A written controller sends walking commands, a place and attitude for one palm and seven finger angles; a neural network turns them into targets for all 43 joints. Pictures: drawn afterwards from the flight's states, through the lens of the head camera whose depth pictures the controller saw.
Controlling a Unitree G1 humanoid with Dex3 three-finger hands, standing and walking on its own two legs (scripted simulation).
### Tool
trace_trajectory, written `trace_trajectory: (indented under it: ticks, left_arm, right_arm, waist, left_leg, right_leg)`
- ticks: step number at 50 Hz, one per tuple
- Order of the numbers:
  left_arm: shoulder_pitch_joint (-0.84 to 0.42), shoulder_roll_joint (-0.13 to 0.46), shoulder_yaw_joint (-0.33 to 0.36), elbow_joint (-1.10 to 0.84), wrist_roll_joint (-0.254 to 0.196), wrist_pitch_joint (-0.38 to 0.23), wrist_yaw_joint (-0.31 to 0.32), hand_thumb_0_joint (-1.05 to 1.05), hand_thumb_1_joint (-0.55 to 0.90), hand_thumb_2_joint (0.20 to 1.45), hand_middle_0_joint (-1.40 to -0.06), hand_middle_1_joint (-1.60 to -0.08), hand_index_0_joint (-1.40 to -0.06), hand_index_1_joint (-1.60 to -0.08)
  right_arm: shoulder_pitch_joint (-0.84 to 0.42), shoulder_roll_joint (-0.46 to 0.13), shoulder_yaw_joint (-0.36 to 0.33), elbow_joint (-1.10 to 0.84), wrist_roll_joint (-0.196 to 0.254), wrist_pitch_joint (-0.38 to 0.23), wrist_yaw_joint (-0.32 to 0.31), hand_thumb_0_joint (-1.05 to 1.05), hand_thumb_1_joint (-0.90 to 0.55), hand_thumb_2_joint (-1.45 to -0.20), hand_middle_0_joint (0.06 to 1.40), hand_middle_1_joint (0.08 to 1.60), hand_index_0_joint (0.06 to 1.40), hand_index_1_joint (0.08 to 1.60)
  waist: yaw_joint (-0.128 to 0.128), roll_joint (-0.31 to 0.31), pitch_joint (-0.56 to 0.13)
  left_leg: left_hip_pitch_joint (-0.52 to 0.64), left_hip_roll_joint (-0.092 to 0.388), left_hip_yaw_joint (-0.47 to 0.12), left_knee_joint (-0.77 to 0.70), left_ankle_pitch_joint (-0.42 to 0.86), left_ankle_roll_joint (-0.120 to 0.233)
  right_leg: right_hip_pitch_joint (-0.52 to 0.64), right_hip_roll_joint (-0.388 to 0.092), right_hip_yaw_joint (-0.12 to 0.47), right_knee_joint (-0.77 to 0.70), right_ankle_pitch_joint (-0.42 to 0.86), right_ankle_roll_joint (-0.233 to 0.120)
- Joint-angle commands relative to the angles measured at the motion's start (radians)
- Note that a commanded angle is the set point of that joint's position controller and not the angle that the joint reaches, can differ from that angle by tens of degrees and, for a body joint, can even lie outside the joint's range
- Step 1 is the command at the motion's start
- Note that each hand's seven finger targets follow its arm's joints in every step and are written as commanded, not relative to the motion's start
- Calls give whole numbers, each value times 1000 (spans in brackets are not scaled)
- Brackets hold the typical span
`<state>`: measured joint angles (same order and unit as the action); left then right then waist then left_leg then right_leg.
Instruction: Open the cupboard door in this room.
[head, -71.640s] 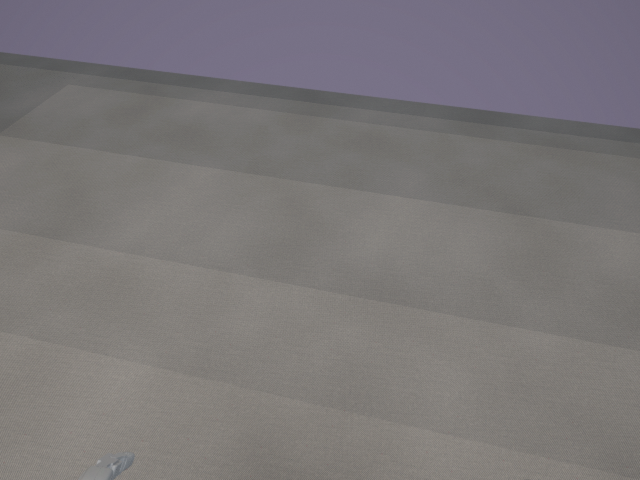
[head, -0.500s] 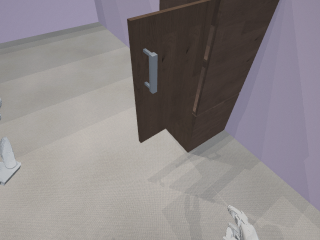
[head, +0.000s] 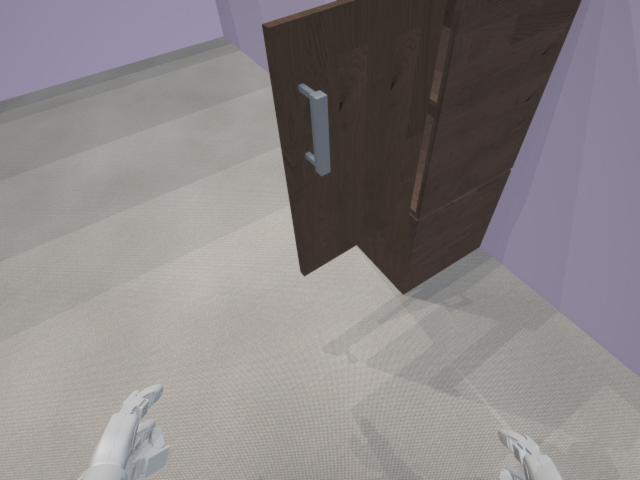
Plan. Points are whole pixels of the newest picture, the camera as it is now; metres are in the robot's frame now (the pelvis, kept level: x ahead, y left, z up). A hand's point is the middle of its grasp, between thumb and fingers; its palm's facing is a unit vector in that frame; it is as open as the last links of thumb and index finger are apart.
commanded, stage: let the arm hang, fingers relaxed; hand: left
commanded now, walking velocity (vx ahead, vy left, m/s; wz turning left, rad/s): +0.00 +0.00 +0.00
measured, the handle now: (314, 131) +0.63 +0.03 +0.10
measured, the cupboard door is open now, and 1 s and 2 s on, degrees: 93 93 93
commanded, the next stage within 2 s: look to check the result in 0.92 s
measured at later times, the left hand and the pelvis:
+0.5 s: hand out of the picture -0.03 +0.20 -0.15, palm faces +0.04 -0.97 -0.25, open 7.4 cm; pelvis -0.01 +0.00 +0.02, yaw +1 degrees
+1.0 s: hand out of the picture +0.00 +0.17 -0.16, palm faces +0.04 -0.98 -0.19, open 7.4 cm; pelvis +0.00 +0.01 +0.02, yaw +0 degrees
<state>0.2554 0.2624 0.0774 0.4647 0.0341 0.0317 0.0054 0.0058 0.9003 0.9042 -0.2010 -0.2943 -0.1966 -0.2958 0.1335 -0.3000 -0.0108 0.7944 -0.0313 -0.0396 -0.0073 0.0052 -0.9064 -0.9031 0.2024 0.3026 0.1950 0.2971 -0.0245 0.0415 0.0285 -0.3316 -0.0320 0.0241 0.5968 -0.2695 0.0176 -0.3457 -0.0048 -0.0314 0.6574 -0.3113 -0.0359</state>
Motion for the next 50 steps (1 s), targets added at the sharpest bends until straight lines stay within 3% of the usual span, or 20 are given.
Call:
trace_trajectory:
  ticks: [1,2,5,7,9,12,14,16,28,38,40,50]
  left_arm:
    - [16,145,-6,122,-5,-53,6,0,900,900,-200,-300,-200,-300]
    - [-5,135,-18,172,-9,-49,9,0,900,900,-200,-300,-200,-300]
    - [-36,104,-39,294,-20,-45,15,0,900,900,-200,-300,-200,-300]
    - [-6,66,-38,371,-23,-43,18,0,900,900,-200,-300,-200,-300]
    - [13,57,-35,430,-22,-38,20,0,900,900,-200,-300,-200,-300]
    - [13,52,-37,499,-23,-36,18,0,900,900,-200,-300,-200,-300]
    - [8,49,-39,532,-22,-35,18,0,900,900,-200,-300,-200,-300]
    - [9,42,-38,557,-22,-36,19,0,900,900,-200,-300,-200,-300]
    - [62,12,-38,647,-25,-35,27,0,900,900,-200,-300,-200,-300]
    - [62,-15,-39,657,-24,-40,31,0,900,900,-200,-300,-200,-300]
    - [62,-20,-40,659,-24,-40,30,0,900,900,-200,-300,-200,-300]
    - [63,-21,-42,661,-25,-49,31,0,900,900,-200,-300,-200,-300]
  right_arm:
    - [44,-53,-23,-30,10,21,-4,0,-900,-900,200,300,200,300]
    - [50,-35,-19,-5,9,34,-4,0,-900,-900,200,300,200,300]
    - [65,0,-3,67,7,47,-3,0,-900,-900,200,300,200,300]
    - [53,4,-1,102,4,47,-9,0,-900,-900,200,300,200,300]
    - [57,7,-4,130,2,53,-11,0,-900,-900,200,300,200,300]
    - [105,17,-10,178,3,60,-14,0,-900,-900,200,300,200,300]
    - [140,17,-14,205,4,61,-15,0,-900,-900,200,300,200,300]
    - [171,20,-15,231,3,59,-16,0,-900,-900,200,300,200,300]
    - [220,55,-5,305,6,45,-24,0,-900,-900,200,300,200,300]
    - [232,82,-4,320,7,41,-26,0,-900,-900,200,300,200,300]
    - [227,87,-2,324,6,40,-27,0,-900,-900,200,300,200,300]
    - [214,81,-3,320,10,34,-28,0,-900,-900,200,300,200,300]
  waist:
    - [8,-271,-146]
    - [2,-215,-127]
    - [-10,25,-95]
    - [8,126,-68]
    - [21,163,-33]
    - [18,63,9]
    - [13,-35,21]
    - [10,-67,22]
    - [29,-22,52]
    - [23,-33,59]
    - [22,-3,60]
    - [17,-41,25]
  left_leg:
    - [55,39,-50,-10,52,-6]
    - [74,32,-43,-8,-12,-10]
    - [154,67,-67,-102,133,-8]
    - [119,104,-110,-167,116,3]
    - [63,115,-128,-210,36,8]
    - [41,102,-123,-237,-65,7]
    - [62,104,-119,-237,-61,11]
    - [82,102,-112,-236,-50,13]
    - [44,118,-130,-300,-43,22]
    - [55,113,-116,-293,-1,17]
    - [57,113,-119,-298,-3,17]
    - [108,118,-109,-282,89,15]
  right_leg:
    - [158,-221,227,-254,445,-74]
    - [139,-224,229,-280,400,-87]
    - [77,-157,175,-299,174,-51]
    - [103,-106,143,-313,73,-25]
    - [144,-91,119,-329,35,-20]
    - [127,-93,128,-372,-66,-25]
    - [101,-95,124,-395,-107,-24]
    - [83,-98,124,-402,-127,-24]
    - [118,-85,98,-347,-40,-17]
    - [119,-87,94,-337,8,-12]
    - [116,-88,97,-335,15,-13]
    - [139,-92,96,-334,89,-11]
